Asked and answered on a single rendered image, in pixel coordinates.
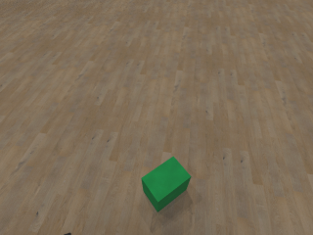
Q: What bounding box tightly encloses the carton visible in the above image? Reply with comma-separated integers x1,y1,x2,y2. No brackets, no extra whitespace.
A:
141,157,192,212

